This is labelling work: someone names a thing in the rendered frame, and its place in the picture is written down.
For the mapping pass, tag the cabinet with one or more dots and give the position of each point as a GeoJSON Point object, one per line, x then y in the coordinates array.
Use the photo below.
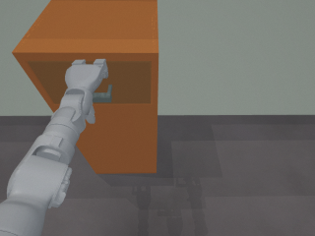
{"type": "Point", "coordinates": [124, 136]}

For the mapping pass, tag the drawer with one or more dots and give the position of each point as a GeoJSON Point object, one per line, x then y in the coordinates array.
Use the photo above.
{"type": "Point", "coordinates": [131, 80]}

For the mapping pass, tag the robot left upper arm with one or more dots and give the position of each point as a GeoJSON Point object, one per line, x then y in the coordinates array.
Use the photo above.
{"type": "Point", "coordinates": [41, 184]}

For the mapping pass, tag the robot left forearm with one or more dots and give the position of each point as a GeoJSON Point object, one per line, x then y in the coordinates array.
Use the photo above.
{"type": "Point", "coordinates": [60, 136]}

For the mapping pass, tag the handle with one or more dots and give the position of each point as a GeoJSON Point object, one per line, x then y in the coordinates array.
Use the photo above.
{"type": "Point", "coordinates": [103, 96]}

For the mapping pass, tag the robot left hand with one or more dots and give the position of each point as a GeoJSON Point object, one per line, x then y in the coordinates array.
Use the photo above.
{"type": "Point", "coordinates": [88, 76]}

